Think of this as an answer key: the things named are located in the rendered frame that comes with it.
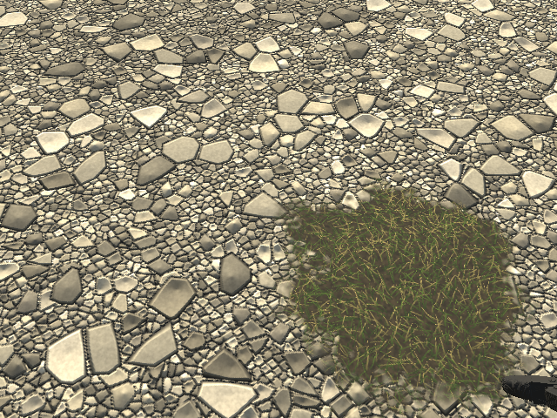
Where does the right robot hand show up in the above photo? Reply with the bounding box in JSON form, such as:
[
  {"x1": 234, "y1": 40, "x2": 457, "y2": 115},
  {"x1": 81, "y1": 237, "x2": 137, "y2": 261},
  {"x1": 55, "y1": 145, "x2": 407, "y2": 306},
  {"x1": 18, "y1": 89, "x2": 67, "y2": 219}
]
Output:
[{"x1": 501, "y1": 374, "x2": 557, "y2": 412}]

